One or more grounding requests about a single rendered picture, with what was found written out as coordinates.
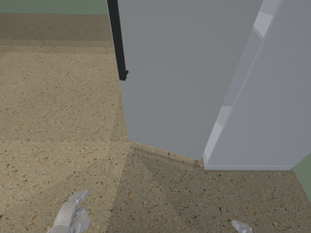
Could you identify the handle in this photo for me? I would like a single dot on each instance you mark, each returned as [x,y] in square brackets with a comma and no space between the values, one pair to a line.
[114,15]

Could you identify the fridge door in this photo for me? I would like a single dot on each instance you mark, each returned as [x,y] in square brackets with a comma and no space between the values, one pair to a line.
[181,56]

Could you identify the robot right hand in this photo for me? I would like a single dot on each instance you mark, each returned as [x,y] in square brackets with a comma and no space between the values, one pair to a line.
[241,227]

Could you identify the robot left hand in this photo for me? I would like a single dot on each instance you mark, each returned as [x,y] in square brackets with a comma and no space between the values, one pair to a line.
[68,214]

